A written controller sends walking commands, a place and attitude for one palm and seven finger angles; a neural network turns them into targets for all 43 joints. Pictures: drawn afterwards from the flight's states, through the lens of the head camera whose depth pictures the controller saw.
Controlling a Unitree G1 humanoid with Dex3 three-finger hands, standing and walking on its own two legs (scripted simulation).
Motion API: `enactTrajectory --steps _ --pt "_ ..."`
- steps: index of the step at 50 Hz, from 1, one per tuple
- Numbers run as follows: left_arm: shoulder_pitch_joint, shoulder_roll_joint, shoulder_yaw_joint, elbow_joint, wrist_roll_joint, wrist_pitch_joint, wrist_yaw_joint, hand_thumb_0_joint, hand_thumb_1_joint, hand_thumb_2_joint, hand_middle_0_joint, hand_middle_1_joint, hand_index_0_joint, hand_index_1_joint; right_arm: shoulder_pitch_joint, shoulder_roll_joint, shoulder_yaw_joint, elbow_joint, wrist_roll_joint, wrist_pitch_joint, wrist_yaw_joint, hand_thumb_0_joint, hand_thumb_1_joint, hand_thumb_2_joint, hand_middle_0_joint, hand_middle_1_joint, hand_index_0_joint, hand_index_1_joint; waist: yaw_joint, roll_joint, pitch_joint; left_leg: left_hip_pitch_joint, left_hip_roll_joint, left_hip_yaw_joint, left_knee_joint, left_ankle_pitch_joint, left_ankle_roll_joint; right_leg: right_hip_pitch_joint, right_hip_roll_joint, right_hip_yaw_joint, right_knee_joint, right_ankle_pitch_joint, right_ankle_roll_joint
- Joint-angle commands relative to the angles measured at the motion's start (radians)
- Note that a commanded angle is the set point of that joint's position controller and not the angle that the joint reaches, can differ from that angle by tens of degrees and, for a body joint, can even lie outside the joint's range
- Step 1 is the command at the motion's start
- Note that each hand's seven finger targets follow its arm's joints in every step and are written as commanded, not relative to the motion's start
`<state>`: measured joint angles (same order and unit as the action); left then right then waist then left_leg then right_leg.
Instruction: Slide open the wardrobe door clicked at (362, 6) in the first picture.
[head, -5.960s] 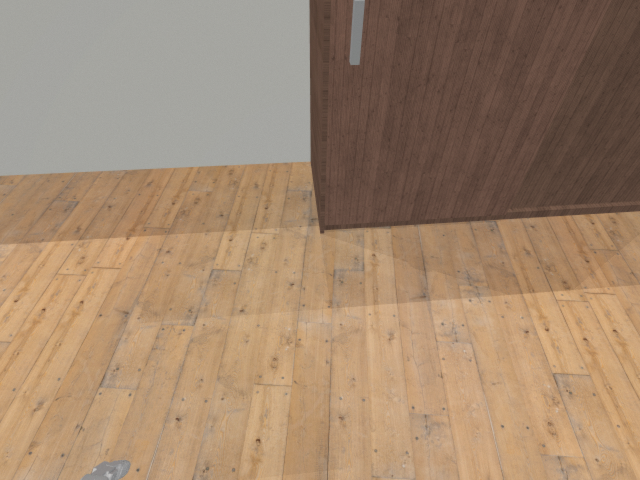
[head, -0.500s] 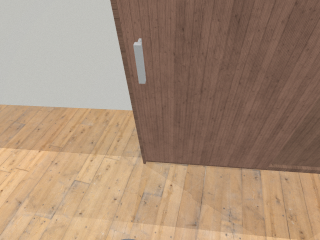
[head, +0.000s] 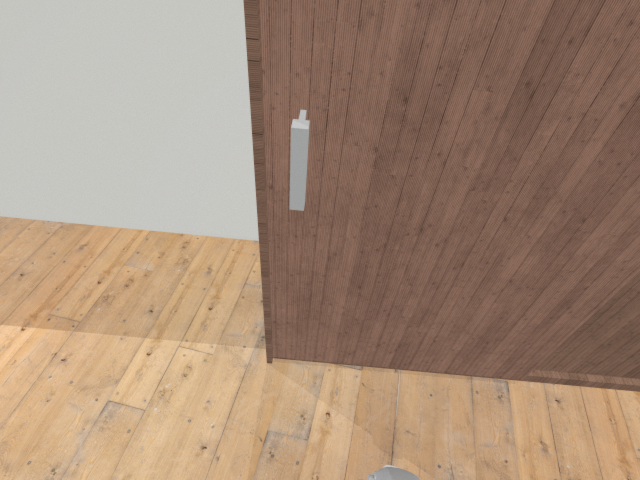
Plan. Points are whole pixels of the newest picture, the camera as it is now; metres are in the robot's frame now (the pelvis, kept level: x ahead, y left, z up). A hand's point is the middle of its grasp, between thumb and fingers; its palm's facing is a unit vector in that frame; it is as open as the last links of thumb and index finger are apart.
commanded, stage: take the last steps up to it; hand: left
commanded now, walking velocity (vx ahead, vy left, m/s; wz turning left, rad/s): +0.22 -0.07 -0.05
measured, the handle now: (300, 161) +0.60 +0.08 +0.08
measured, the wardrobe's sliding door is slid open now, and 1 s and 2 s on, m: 0.00 0.00 0.00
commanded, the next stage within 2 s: come to a stop and stand still in 0.14 s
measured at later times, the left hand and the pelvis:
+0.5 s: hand (233, 452) +0.20 +0.13 -0.17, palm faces +0.04 -0.97 -0.25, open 7.2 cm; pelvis +0.12 -0.05 -0.01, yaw +0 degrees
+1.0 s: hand out of the picture +0.06 +0.20 -0.18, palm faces +0.03 -0.98 -0.22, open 7.4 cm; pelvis +0.06 +0.02 +0.00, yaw -2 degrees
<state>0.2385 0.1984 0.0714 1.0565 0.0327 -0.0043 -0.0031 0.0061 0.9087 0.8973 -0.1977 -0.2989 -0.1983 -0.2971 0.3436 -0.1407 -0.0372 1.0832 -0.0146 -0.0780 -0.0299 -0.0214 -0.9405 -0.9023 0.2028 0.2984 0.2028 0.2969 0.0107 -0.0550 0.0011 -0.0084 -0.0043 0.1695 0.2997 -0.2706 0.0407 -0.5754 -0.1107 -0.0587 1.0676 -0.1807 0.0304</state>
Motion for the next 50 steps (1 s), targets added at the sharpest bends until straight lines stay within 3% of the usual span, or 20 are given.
enactTrajectory --steps 1,6,7,9,10,11,12,13,15,17,23,31,33,34,35,36,38,41,46,50 --pt "-0.053 0.000 -0.008 -0.068 -0.007 -0.001 -0.014 0.000 0.900 0.900 -0.200 -0.300 -0.200 -0.300 0.111 -0.109 -0.017 -0.002 -0.007 -0.005 -0.008 0.000 -0.900 -0.900 0.200 0.300 0.200 0.300 -0.024 0.189 0.168 -0.006 0.287 -0.135 -0.099 0.507 0.103 -0.119 -0.019 -0.008 -0.143 0.017 -0.004" --pt "-0.138 -0.002 -0.014 -0.108 -0.014 -0.016 -0.013 0.000 0.900 0.900 -0.200 -0.300 -0.200 -0.300 0.145 -0.135 -0.026 0.026 -0.017 0.009 -0.009 0.000 -0.900 -0.900 0.200 0.300 0.200 0.300 -0.044 0.181 0.146 0.014 0.303 -0.111 0.004 0.665 0.092 0.058 0.036 -0.054 -0.404 -0.046 -0.053" --pt "-0.100 0.013 -0.013 -0.100 -0.014 -0.022 -0.010 0.000 0.900 0.900 -0.200 -0.300 -0.200 -0.300 0.143 -0.137 -0.024 0.031 -0.017 0.012 -0.008 0.000 -0.900 -0.900 0.200 0.300 0.200 0.300 -0.026 0.156 0.130 -0.009 0.299 -0.112 0.071 0.741 0.085 0.146 0.063 -0.073 -0.445 -0.054 -0.065" --pt "0.122 0.056 0.002 -0.028 -0.008 -0.039 -0.004 0.000 0.900 0.900 -0.200 -0.300 -0.200 -0.300 0.115 -0.146 -0.027 0.028 -0.004 0.014 -0.004 0.000 -0.900 -0.900 0.200 0.300 0.200 0.300 0.074 0.105 -0.004 -0.083 0.240 -0.063 0.310 0.689 0.034 0.458 0.090 -0.078 -0.561 0.092 -0.079" --pt "0.228 0.133 0.020 0.007 -0.001 -0.054 0.005 0.000 0.900 0.900 -0.200 -0.300 -0.200 -0.300 0.136 -0.112 -0.022 0.023 0.006 0.014 0.007 0.000 -0.900 -0.900 0.200 0.300 0.200 0.300 0.110 -0.034 -0.106 -0.270 0.163 -0.020 0.552 0.404 -0.007 0.688 -0.066 0.088 -0.567 0.239 -0.134" --pt "0.299 0.214 0.037 0.020 -0.012 -0.059 0.011 0.000 0.900 0.900 -0.200 -0.300 -0.200 -0.300 0.186 -0.066 -0.016 0.001 0.014 0.015 0.007 0.000 -0.900 -0.900 0.200 0.300 0.200 0.300 0.095 -0.229 -0.217 -0.439 0.014 -0.017 0.856 -0.296 -0.045 0.821 -0.314 0.437 -0.655 0.486 -0.258" --pt "0.252 0.212 0.032 0.002 -0.029 -0.050 0.020 0.000 0.900 0.900 -0.200 -0.300 -0.200 -0.300 0.149 -0.088 -0.020 -0.011 0.017 0.031 -0.001 0.000 -0.900 -0.900 0.200 0.300 0.200 0.300 0.086 -0.108 -0.184 -0.443 0.042 -0.144 0.970 -0.343 -0.026 0.706 -0.344 0.437 -0.725 0.462 -0.306" --pt "0.143 0.174 0.020 -0.017 -0.026 -0.046 0.026 0.000 0.900 0.900 -0.200 -0.300 -0.200 -0.300 0.142 -0.056 -0.020 0.004 0.014 0.035 -0.001 0.000 -0.900 -0.900 0.200 0.300 0.200 0.300 0.047 -0.026 -0.090 -0.444 0.072 -0.155 0.981 -0.274 -0.031 0.573 -0.311 0.348 -0.748 0.401 -0.286" --pt "-0.004 0.100 -0.008 -0.058 -0.023 -0.043 0.033 0.000 0.900 0.900 -0.200 -0.300 -0.200 -0.300 0.123 -0.033 -0.009 0.019 0.008 0.064 -0.002 0.000 -0.900 -0.900 0.200 0.300 0.200 0.300 -0.010 0.005 0.022 -0.368 0.113 -0.184 0.914 -0.192 -0.048 0.302 -0.258 0.248 -0.785 0.412 -0.230" --pt "-0.070 0.075 -0.016 -0.072 -0.016 -0.037 0.045 0.000 0.900 0.900 -0.200 -0.300 -0.200 -0.300 0.153 -0.004 -0.004 0.037 0.012 0.089 -0.005 0.000 -0.900 -0.900 0.200 0.300 0.200 0.300 -0.050 0.022 0.009 -0.298 0.107 -0.180 0.769 -0.171 -0.063 0.236 -0.207 0.123 -0.751 0.566 -0.206" --pt "0.001 0.114 0.012 -0.071 -0.009 -0.007 0.054 0.000 0.900 0.900 -0.200 -0.300 -0.200 -0.300 0.027 -0.044 -0.029 -0.033 0.001 0.131 0.007 0.000 -0.900 -0.900 0.200 0.300 0.200 0.300 0.002 -0.040 -0.034 -0.388 0.048 -0.159 0.706 -0.165 -0.095 0.319 -0.231 0.150 -0.718 0.562 -0.232" --pt "-0.028 0.143 0.025 -0.101 0.006 0.015 0.048 0.000 0.900 0.900 -0.200 -0.300 -0.200 -0.300 -0.059 -0.068 -0.035 -0.102 0.007 0.113 0.015 0.000 -0.900 -0.900 0.200 0.300 0.200 0.300 0.000 -0.147 -0.050 -0.284 0.027 -0.142 0.438 -0.142 -0.082 0.309 -0.183 0.180 -0.723 0.220 -0.203" --pt "-0.040 0.138 0.026 -0.099 -0.003 0.020 0.048 0.000 0.900 0.900 -0.200 -0.300 -0.200 -0.300 -0.003 -0.068 -0.030 -0.083 0.007 0.097 0.015 0.000 -0.900 -0.900 0.200 0.300 0.200 0.300 -0.031 -0.092 -0.079 -0.137 0.025 -0.125 0.186 0.019 -0.078 0.273 -0.150 0.151 -0.647 0.120 -0.146" --pt "-0.022 0.109 0.016 -0.104 -0.012 0.026 0.045 0.000 0.900 0.900 -0.200 -0.300 -0.200 -0.300 0.010 -0.104 -0.032 -0.080 0.007 0.087 0.013 0.000 -0.900 -0.900 0.200 0.300 0.200 0.300 -0.034 0.028 -0.088 -0.056 0.075 -0.174 0.084 0.059 -0.068 0.208 -0.090 0.108 -0.564 -0.007 -0.099" --pt "0.001 0.052 0.006 -0.113 -0.021 0.033 0.039 0.000 0.900 0.900 -0.200 -0.300 -0.200 -0.300 -0.019 -0.180 -0.044 -0.105 -0.005 0.080 0.011 0.000 -0.900 -0.900 0.200 0.300 0.200 0.300 -0.023 0.292 -0.043 -0.104 0.279 -0.422 -0.035 0.135 -0.006 0.108 0.031 0.014 -0.432 -0.215 -0.031" --pt "-0.021 0.046 0.000 -0.115 -0.019 0.041 0.041 0.000 0.900 0.900 -0.200 -0.300 -0.200 -0.300 -0.107 -0.214 -0.044 -0.139 -0.010 0.089 0.006 0.000 -0.900 -0.900 0.200 0.300 0.200 0.300 -0.014 0.356 0.042 -0.298 0.367 -0.481 -0.107 0.166 0.068 0.142 0.075 0.025 -0.298 -0.339 -0.010" --pt "-0.002 0.065 0.006 -0.082 -0.007 0.060 0.041 0.000 0.900 0.900 -0.200 -0.300 -0.200 -0.300 -0.211 -0.167 -0.027 -0.153 -0.013 0.085 -0.009 0.000 -0.900 -0.900 0.200 0.300 0.200 0.300 0.024 0.293 0.090 -0.408 0.289 -0.377 -0.126 0.101 0.081 0.211 0.067 0.104 -0.152 -0.279 -0.014" --pt "0.069 0.051 -0.001 -0.038 -0.007 0.051 0.034 0.000 0.900 0.900 -0.200 -0.300 -0.200 -0.300 -0.215 -0.152 -0.014 -0.143 -0.006 0.083 -0.011 0.000 -0.900 -0.900 0.200 0.300 0.200 0.300 0.037 0.207 0.070 -0.303 0.223 -0.288 -0.076 0.114 0.083 0.180 0.081 0.090 -0.095 -0.214 -0.007" --pt "0.036 0.024 -0.030 -0.037 -0.013 0.033 0.035 0.000 0.900 0.900 -0.200 -0.300 -0.200 -0.300 -0.103 -0.153 -0.022 -0.087 -0.001 0.076 -0.011 0.000 -0.900 -0.900 0.200 0.300 0.200 0.300 -0.022 0.189 -0.003 -0.102 0.250 -0.343 -0.051 0.215 0.121 0.227 0.058 0.047 -0.374 -0.275 0.008" --pt "0.137 0.024 -0.039 0.025 -0.016 0.016 0.042 0.000 0.900 0.900 -0.200 -0.300 -0.200 -0.300 -0.089 -0.141 -0.021 -0.050 0.011 0.073 -0.003 0.000 -0.900 -0.900 0.200 0.300 0.200 0.300 0.009 0.126 -0.026 -0.164 0.183 -0.310 0.004 0.134 0.053 0.437 0.053 0.049 -0.733 -0.045 -0.005"
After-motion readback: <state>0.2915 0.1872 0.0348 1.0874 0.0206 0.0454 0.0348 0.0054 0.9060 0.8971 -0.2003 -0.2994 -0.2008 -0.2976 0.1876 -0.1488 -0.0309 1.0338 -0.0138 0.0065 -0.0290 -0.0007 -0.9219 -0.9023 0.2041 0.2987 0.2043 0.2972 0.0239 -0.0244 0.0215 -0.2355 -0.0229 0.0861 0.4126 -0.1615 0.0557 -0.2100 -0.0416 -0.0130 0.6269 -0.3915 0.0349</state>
